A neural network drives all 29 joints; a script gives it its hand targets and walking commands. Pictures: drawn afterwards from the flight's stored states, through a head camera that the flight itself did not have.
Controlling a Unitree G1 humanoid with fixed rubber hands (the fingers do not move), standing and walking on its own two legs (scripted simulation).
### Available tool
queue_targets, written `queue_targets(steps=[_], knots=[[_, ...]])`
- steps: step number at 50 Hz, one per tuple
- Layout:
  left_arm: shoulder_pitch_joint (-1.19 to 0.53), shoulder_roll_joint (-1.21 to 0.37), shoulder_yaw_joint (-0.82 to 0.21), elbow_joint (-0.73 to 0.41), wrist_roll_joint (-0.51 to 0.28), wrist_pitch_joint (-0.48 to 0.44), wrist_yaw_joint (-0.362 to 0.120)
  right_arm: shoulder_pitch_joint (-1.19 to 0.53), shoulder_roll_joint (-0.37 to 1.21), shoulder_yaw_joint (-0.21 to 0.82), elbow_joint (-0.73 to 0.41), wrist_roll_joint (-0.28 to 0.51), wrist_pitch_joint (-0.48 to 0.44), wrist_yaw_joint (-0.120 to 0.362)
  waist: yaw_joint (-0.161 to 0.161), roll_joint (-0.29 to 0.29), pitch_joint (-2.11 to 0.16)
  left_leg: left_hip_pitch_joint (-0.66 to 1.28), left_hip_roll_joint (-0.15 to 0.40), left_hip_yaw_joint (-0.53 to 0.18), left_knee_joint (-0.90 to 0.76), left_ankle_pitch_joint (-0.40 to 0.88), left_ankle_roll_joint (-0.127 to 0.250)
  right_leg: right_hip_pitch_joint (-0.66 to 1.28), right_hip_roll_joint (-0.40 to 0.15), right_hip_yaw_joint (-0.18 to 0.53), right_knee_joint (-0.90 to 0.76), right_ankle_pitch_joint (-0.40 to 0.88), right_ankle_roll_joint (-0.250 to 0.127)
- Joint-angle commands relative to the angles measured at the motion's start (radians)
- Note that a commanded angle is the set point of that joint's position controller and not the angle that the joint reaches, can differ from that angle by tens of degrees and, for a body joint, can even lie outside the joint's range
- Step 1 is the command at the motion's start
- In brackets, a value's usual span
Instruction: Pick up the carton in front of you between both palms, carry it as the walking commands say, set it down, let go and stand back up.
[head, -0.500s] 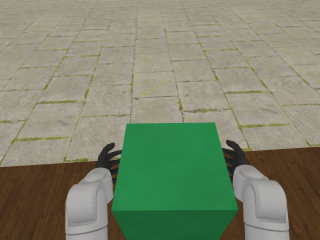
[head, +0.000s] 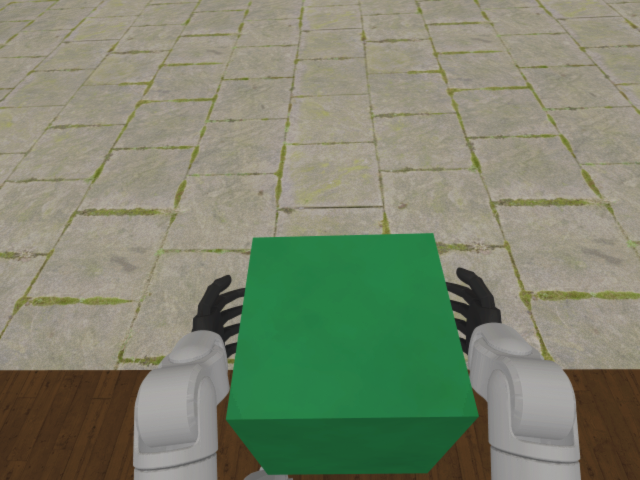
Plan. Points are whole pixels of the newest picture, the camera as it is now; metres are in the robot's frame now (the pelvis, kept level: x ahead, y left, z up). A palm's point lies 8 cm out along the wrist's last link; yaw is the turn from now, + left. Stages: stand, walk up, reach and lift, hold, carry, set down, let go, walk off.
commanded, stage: carry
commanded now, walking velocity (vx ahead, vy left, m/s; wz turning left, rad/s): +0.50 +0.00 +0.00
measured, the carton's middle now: (345, 362) +0.27 +0.01 +0.00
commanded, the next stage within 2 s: none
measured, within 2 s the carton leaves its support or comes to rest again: neither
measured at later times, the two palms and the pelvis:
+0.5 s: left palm (252, 111) +0.71 +0.17 +0.08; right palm (421, 110) +0.69 -0.13 +0.09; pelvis +0.32 +0.05 -0.01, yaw -2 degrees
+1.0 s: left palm (255, 34) +1.04 +0.21 +0.08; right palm (380, 21) +1.07 -0.09 +0.09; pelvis +0.69 +0.03 -0.04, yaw +1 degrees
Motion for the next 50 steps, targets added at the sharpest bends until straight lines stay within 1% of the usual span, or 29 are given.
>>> queue_targets(steps=[1, 6, 8, 9, 10, 11, 12, 13, 14, 15, 16, 20, 23, 28, 30, 32, 33, 34, 35, 36, 37, 38, 39, 41, 42, 45, 46, 48, 50], knots=[[-0.517, -0.863, -0.767, -0.082, -0.416, -0.011, -0.265, -0.469, 0.883, 0.755, -0.05, 0.365, -0.016, 0.226, 0.009, -0.129, -0.262, -0.102, -0.017, 0.04, -0.14, 0.072, 0.006, 0.313, -0.213, 0.175, -0.066, 0.324, -0.095], [-0.717, -0.712, -0.735, -0.013, -0.417, 0.007, -0.232, -0.676, 0.732, 0.721, -0.004, 0.384, 0.012, 0.204, 0.014, -0.158, -0.178, 0.038, -0.059, 0.092, -0.33, 0.185, 0.047, 0.239, -0.198, 0.12, -0.048, 0.374, -0.08], [-0.806, -0.68, -0.708, 0.052, -0.419, 0.023, -0.213, -0.753, 0.686, 0.682, 0.063, 0.394, 0.026, 0.197, -0.021, -0.16, -0.196, 0.154, -0.08, 0.104, -0.35, 0.15, 0.076, 0.229, -0.201, 0.091, 0.05, 0.485, -0.059], [-0.853, -0.673, -0.693, 0.084, -0.421, 0.031, -0.205, -0.787, 0.671, 0.657, 0.105, 0.398, 0.032, 0.195, -0.06, -0.136, -0.238, 0.285, -0.117, 0.143, -0.379, 0.12, 0.081, 0.203, -0.178, 0.043, 0.182, 0.557, -0.036], [-0.894, -0.672, -0.678, 0.114, -0.423, 0.042, -0.197, -0.801, 0.653, 0.626, 0.155, 0.401, 0.038, 0.194, -0.098, -0.057, -0.305, 0.474, -0.155, 0.16, -0.416, 0.059, 0.077, 0.144, -0.121, 0.009, 0.392, 0.54, -0.006], [-0.94, -0.667, -0.654, 0.143, -0.42, 0.05, -0.19, -0.827, 0.648, 0.602, 0.187, 0.405, 0.046, 0.196, -0.13, 0.07, -0.381, 0.659, 0.018, -0.085, -0.439, -0.079, 0.079, -0.019, -0.086, 0.041, 0.652, 0.278, 0.018], [-0.966, -0.697, -0.631, 0.185, -0.42, 0.061, -0.182, -0.895, 0.619, 0.572, 0.231, 0.407, 0.048, 0.195, -0.083, 0.305, -0.444, 0.868, 0.296, -0.63, -0.581, -0.163, 0.21, -0.366, 0.078, 0.11, 0.914, -0.222, 0.052], [-1.017, -0.694, -0.606, 0.211, -0.419, 0.065, -0.174, -0.936, 0.678, 0.579, 0.261, 0.44, 0.05, 0.198, -0.104, 0.326, -0.451, 0.875, 0.297, -0.737, -0.658, -0.15, 0.255, -0.482, 0.075, 0.233, 1.068, -0.288, 0.026], [-1.068, -0.745, -0.601, 0.229, -0.43, 0.065, -0.168, -0.998, 0.724, 0.572, 0.259, 0.47, 0.046, 0.204, -0.099, 0.264, -0.428, 0.836, 0.277, -0.623, -0.61, -0.004, 0.248, -0.521, 0.028, 0.256, 1.121, -0.25, 0.0], [-1.116, -0.797, -0.59, 0.241, -0.44, 0.059, -0.163, -1.066, 0.785, 0.575, 0.256, 0.5, 0.042, 0.212, -0.099, 0.132, -0.421, 0.795, 0.246, -0.516, -0.558, 0.132, 0.23, -0.54, -0.002, 0.255, 1.111, -0.209, -0.012], [-1.151, -0.839, -0.579, 0.261, -0.44, 0.051, -0.161, -1.149, 0.845, 0.58, 0.251, 0.526, 0.037, 0.219, -0.087, 0.065, -0.416, 0.737, 0.216, -0.415, -0.542, 0.229, 0.205, -0.529, -0.028, 0.26, 1.056, -0.157, -0.014], [-1.222, -0.942, -0.551, 0.312, -0.42, 0.028, -0.148, -1.281, 0.97, 0.569, 0.282, 0.56, 0.022, 0.234, -0.066, 0.078, -0.452, 0.72, 0.173, -0.256, -0.534, 0.353, 0.182, -0.519, -0.032, 0.229, 0.914, -0.094, 0.002], [-1.221, -0.968, -0.544, 0.327, -0.401, 0.017, -0.14, -1.265, 0.99, 0.545, 0.308, 0.541, 0.022, 0.235, -0.081, 0.08, -0.435, 0.771, 0.146, -0.174, -0.524, 0.496, 0.183, -0.575, -0.025, 0.2, 0.739, -0.037, 0.016], [-1.218, -0.98, -0.572, 0.271, -0.399, 0.02, -0.139, -1.207, 0.974, 0.546, 0.281, 0.505, 0.029, 0.229, -0.108, 0.124, -0.381, 0.768, 0.044, -0.026, -0.497, 0.695, 0.147, -0.42, 0.06, 0.072, 0.317, 0.151, 0.015], [-1.193, -0.962, -0.581, 0.253, -0.4, 0.031, -0.146, -1.169, 0.957, 0.552, 0.278, 0.487, 0.035, 0.224, -0.087, 0.155, -0.414, 0.811, 0.069, -0.001, -0.416, 0.823, 0.144, -0.353, 0.057, 0.075, 0.313, 0.22, -0.011], [-1.177, -0.949, -0.588, 0.25, -0.404, 0.04, -0.159, -1.139, 0.937, 0.563, 0.281, 0.468, 0.039, 0.221, -0.099, 0.142, -0.407, 0.95, 0.045, -0.01, -0.313, 0.746, 0.113, -0.401, 0.051, 0.119, 0.173, 0.343, -0.017], [-1.168, -0.939, -0.585, 0.252, -0.408, 0.045, -0.167, -1.13, 0.929, 0.568, 0.287, 0.46, 0.041, 0.219, -0.078, 0.144, -0.404, 0.914, 0.039, -0.006, -0.251, 0.739, 0.09, -0.299, 0.063, 0.115, 0.109, 0.347, -0.016], [-1.159, -0.931, -0.579, 0.258, -0.407, 0.049, -0.177, -1.125, 0.927, 0.575, 0.292, 0.458, 0.042, 0.218, -0.017, 0.097, -0.415, 0.803, 0.025, 0.023, -0.12, 0.714, 0.064, -0.101, 0.061, 0.093, 0.039, 0.391, -0.004], [-1.126, -0.899, -0.577, 0.284, -0.391, 0.034, -0.181, -1.154, 0.952, 0.584, 0.252, 0.465, 0.047, 0.22, -0.008, -0.159, -0.544, 0.374, -0.057, 0.01, 0.148, 0.522, 0.0, 0.345, -0.11, 0.37, 0.175, 0.493, -0.124], [-1.106, -0.924, -0.582, 0.29, -0.404, 0.028, -0.187, -1.177, 0.938, 0.593, 0.237, 0.466, 0.051, 0.222, 0.075, -0.312, -0.572, 0.078, -0.171, -0.021, 0.354, -0.064, -0.014, 0.529, -0.231, 0.626, 0.125, 0.608, -0.218], [-1.126, -0.926, -0.581, 0.25, -0.415, 0.031, -0.194, -1.2, 0.96, 0.608, 0.233, 0.466, 0.046, 0.22, 0.068, -0.297, -0.546, -0.06, -0.175, -0.089, 0.441, -0.295, 0.019, 0.57, -0.27, 0.62, 0.126, 0.72, -0.225], [-1.173, -0.95, -0.601, 0.218, -0.437, 0.032, -0.202, -1.206, 0.947, 0.606, 0.231, 0.467, 0.037, 0.215, 0.082, -0.139, -0.503, -0.082, -0.149, -0.121, 0.411, -0.292, 0.034, 0.533, -0.289, 0.556, 0.13, 0.798, -0.204], [-1.23, -0.96, -0.624, 0.185, -0.463, 0.027, -0.207, -1.223, 0.944, 0.609, 0.215, 0.468, 0.033, 0.211, 0.1, -0.092, -0.461, -0.121, -0.141, -0.118, 0.367, -0.286, 0.045, 0.508, -0.291, 0.529, 0.12, 0.811, -0.196], [-1.294, -0.971, -0.649, 0.14, -0.503, 0.015, -0.208, -1.224, 0.936, 0.6, 0.201, 0.453, 0.037, 0.201, 0.078, -0.111, -0.402, -0.127, -0.08, -0.128, 0.178, -0.212, 0.037, 0.417, -0.233, 0.482, 0.083, 0.596, -0.169], [-1.3, -0.982, -0.653, 0.137, -0.519, 0.014, -0.209, -1.217, 0.918, 0.589, 0.196, 0.444, 0.036, 0.195, 0.079, -0.1, -0.392, -0.104, -0.078, -0.112, 0.077, -0.178, 0.022, 0.399, -0.2, 0.451, 0.074, 0.568, -0.161], [-1.249, -0.976, -0.665, 0.155, -0.534, 0.02, -0.212, -1.124, 0.875, 0.553, 0.226, 0.397, 0.035, 0.178, 0.088, -0.111, -0.442, -0.163, -0.082, -0.049, -0.016, 0.084, 0.026, 0.481, -0.15, 0.368, 0.17, 0.766, -0.168], [-1.242, -0.972, -0.664, 0.175, -0.533, 0.021, -0.213, -1.096, 0.85, 0.535, 0.238, 0.378, 0.039, 0.175, 0.098, -0.075, -0.417, -0.168, -0.085, -0.035, -0.165, 0.186, 0.019, 0.46, -0.118, 0.341, 0.173, 0.704, -0.157], [-1.225, -0.966, -0.655, 0.22, -0.531, 0.023, -0.219, -1.041, 0.813, 0.507, 0.29, 0.343, 0.047, 0.178, 0.087, -0.016, -0.356, 0.089, -0.121, 0.01, -0.448, 0.443, 0.009, 0.248, -0.057, 0.263, 0.196, 0.473, -0.124], [-1.211, -0.964, -0.647, 0.278, -0.529, 0.024, -0.228, -1.019, 0.791, 0.479, 0.343, 0.318, 0.051, 0.187, 0.039, -0.019, -0.306, 0.371, -0.138, 0.04, -0.552, 0.656, 0.023, 0.01, -0.042, 0.201, 0.277, 0.294, -0.094]])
